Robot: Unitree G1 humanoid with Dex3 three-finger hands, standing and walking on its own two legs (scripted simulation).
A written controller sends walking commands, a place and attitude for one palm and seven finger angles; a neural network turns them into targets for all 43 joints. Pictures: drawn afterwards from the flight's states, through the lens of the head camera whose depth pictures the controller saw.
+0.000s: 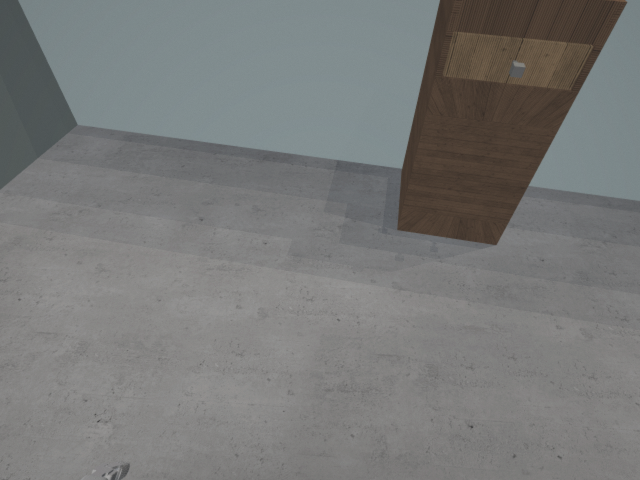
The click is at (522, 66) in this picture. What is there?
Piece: drawer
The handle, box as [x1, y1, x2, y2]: [509, 60, 525, 77]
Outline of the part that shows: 513,60 509,71 510,76 521,77 525,67 524,64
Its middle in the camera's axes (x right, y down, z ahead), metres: +0.58 -0.51 +1.15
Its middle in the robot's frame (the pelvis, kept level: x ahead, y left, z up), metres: +1.22 -0.52 +0.01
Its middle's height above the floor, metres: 0.78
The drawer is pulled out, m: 0.00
